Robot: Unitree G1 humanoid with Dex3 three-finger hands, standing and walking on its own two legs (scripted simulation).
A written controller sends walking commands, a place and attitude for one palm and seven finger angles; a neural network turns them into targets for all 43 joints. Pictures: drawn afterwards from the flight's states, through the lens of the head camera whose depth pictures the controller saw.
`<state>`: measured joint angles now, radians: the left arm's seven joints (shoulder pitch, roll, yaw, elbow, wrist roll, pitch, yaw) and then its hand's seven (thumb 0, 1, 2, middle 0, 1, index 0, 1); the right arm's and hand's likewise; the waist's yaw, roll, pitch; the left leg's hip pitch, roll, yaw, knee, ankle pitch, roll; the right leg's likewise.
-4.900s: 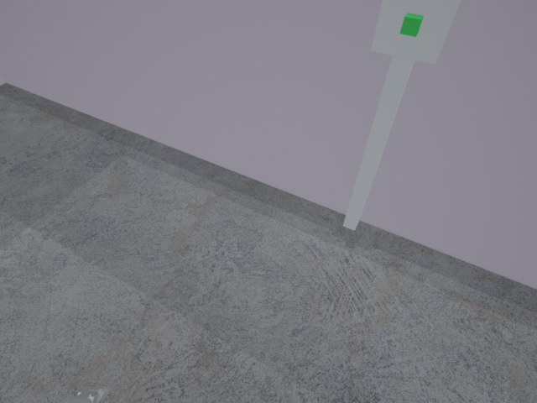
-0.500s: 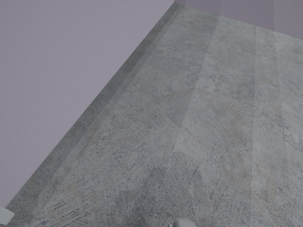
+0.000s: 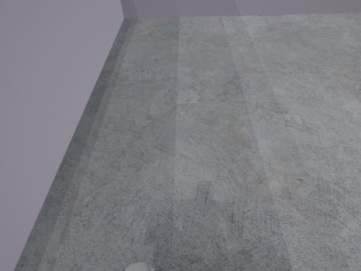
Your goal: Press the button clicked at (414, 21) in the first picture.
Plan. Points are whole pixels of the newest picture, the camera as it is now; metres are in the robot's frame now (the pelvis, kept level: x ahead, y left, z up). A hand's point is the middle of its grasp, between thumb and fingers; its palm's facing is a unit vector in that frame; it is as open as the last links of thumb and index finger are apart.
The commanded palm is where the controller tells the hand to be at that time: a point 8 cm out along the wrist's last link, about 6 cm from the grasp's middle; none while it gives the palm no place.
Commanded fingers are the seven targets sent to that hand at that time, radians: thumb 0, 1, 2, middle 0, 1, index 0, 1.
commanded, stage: walk to a spot facing it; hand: left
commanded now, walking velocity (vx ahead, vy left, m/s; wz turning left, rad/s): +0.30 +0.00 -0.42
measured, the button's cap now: out of the picture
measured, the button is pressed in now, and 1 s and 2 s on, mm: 0 0 0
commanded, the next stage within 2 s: turn to face it in 0.76 s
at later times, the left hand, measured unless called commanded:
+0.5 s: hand (91, 249) +0.21 +0.26 -0.18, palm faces -0.18 -0.97 -0.17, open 7.4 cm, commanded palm none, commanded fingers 0.00 0.90 0.90 -0.20 -0.30 -0.20 -0.30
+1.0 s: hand (158, 184) +0.39 +0.09 -0.15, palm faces -0.54 -0.81 -0.24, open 7.4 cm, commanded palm none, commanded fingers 0.00 0.90 0.90 -0.20 -0.30 -0.20 -0.30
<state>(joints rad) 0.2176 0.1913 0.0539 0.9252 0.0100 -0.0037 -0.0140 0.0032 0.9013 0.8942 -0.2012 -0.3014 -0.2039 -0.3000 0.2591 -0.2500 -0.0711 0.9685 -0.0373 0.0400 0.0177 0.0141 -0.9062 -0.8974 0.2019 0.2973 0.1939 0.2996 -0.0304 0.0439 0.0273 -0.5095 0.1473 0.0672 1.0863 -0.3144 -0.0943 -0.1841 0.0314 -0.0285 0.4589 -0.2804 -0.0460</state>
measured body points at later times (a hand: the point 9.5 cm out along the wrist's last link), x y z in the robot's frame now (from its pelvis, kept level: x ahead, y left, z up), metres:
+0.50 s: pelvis +0.13 +0.07 +0.00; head +0.16 +0.10 +0.45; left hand +0.22 +0.32 -0.16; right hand +0.16 -0.18 -0.12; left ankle +0.17 +0.14 -0.74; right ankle +0.08 -0.06 -0.63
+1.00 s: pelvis +0.18 +0.01 -0.01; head +0.19 -0.02 +0.44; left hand +0.42 +0.13 -0.13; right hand +0.05 -0.19 -0.17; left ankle +0.23 +0.16 -0.66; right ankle +0.16 -0.07 -0.74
